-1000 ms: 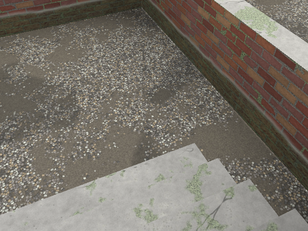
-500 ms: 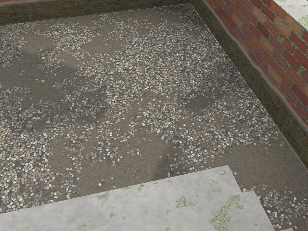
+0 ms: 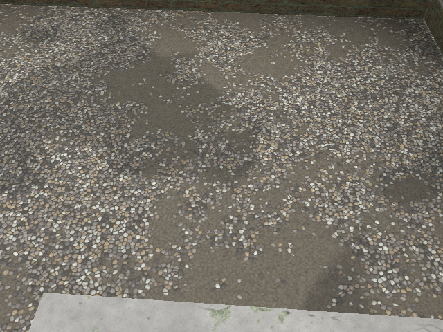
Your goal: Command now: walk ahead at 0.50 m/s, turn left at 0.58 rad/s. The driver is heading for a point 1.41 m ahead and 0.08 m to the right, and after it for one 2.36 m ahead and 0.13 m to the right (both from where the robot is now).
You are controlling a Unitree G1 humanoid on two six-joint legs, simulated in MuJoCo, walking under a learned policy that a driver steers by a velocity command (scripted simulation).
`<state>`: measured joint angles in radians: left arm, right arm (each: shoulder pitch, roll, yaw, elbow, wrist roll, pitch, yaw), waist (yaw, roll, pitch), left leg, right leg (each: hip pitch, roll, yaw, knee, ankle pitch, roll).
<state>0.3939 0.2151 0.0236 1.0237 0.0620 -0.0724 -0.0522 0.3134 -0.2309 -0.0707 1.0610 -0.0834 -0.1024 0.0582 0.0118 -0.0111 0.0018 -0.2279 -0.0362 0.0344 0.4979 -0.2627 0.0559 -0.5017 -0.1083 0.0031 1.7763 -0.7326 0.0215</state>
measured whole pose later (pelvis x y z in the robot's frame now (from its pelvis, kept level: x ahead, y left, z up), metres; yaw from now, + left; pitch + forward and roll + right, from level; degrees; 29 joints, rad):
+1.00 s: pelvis +0.31 -0.06 -0.18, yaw +7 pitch +1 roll +0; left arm 0.21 0.25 0.07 0.99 0.00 -0.08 -0.10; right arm 0.16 -0.22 -0.07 1.00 -0.01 -0.05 0.08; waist 0.00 0.01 0.00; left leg -0.32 0.04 0.03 0.62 -0.31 -0.01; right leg -0.19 0.03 -0.11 0.56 -0.39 -0.05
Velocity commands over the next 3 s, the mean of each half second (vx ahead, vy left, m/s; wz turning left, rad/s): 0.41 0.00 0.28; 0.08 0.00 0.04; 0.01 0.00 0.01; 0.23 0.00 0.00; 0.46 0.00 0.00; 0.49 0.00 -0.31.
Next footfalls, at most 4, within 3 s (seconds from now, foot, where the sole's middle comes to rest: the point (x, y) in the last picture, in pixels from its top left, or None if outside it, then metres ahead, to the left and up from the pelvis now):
0.30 right None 0.31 -0.15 -0.95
0.66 left None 0.35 0.07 -0.95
2.26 right None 0.66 -0.08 -1.12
2.70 left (180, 275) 0.98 0.23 -1.29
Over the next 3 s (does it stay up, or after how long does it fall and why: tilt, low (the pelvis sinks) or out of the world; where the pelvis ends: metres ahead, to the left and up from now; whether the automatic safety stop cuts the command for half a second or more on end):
stays up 0.99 0.12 -0.52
